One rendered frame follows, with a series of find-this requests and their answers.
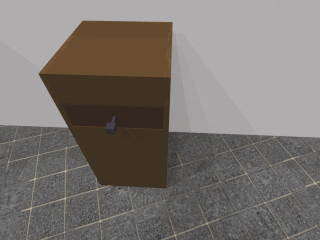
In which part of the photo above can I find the handle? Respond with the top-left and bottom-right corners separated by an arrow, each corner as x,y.
105,116 -> 117,135

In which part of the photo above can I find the drawer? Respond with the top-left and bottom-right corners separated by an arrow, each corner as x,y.
62,103 -> 164,129

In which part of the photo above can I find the cabinet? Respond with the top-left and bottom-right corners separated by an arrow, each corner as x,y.
39,20 -> 173,189

